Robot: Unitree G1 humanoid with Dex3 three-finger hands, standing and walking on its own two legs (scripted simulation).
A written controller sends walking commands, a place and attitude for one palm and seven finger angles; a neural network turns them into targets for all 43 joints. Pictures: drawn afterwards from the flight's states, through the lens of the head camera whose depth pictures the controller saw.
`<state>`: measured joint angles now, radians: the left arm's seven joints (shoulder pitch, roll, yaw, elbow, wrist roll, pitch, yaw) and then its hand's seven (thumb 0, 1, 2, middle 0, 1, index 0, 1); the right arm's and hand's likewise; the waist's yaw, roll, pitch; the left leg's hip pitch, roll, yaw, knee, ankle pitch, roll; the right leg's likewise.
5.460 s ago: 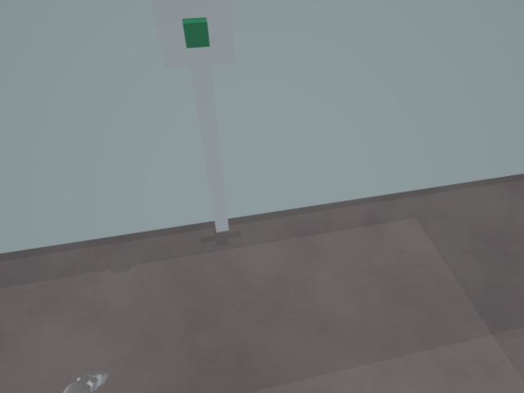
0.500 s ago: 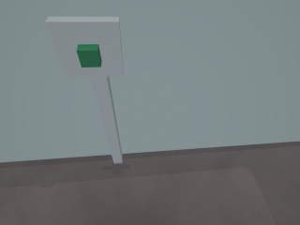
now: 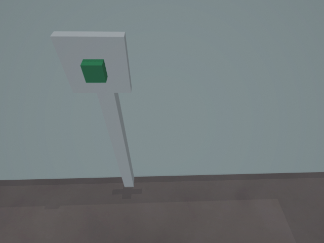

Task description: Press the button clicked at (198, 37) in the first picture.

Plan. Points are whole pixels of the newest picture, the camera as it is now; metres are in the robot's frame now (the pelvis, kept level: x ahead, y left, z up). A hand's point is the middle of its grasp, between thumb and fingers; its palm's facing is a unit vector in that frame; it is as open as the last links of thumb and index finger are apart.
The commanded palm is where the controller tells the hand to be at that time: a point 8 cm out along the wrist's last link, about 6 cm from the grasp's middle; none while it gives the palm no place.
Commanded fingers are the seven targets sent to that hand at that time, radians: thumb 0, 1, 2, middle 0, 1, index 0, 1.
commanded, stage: come to a stop and stand still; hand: left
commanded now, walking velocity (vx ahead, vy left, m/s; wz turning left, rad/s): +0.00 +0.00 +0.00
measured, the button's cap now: (95, 70) +0.53 +0.23 +0.15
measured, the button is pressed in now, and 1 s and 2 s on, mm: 0 0 0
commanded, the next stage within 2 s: look again from close up in 0.14 s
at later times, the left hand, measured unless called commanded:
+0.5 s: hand out of the picture +0.01 +0.21 -0.18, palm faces +0.04 -0.97 -0.22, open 7.4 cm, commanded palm none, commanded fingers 0.00 0.90 0.90 -0.20 -0.30 -0.20 -0.30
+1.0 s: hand out of the picture -0.01 +0.28 -0.17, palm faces +0.01 -0.95 -0.30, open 7.4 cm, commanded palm none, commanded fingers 0.00 0.90 0.90 -0.20 -0.30 -0.20 -0.30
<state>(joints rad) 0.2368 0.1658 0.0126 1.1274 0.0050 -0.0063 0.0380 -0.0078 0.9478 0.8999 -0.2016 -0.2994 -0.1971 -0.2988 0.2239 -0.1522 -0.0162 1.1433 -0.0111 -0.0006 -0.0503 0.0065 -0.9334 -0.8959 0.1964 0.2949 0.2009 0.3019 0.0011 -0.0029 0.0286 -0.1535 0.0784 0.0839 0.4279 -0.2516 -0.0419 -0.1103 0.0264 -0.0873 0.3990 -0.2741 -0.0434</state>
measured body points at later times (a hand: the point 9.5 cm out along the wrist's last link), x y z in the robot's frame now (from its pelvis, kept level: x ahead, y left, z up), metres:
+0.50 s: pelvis -0.01 +0.02 -0.01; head -0.02 +0.03 +0.44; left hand +0.01 +0.26 -0.16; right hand +0.02 -0.23 -0.15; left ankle -0.02 +0.14 -0.74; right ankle -0.04 -0.08 -0.74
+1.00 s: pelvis -0.04 +0.05 +0.00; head -0.05 +0.05 +0.45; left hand -0.01 +0.33 -0.14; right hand +0.02 -0.22 -0.14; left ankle -0.02 +0.14 -0.74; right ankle -0.04 -0.08 -0.74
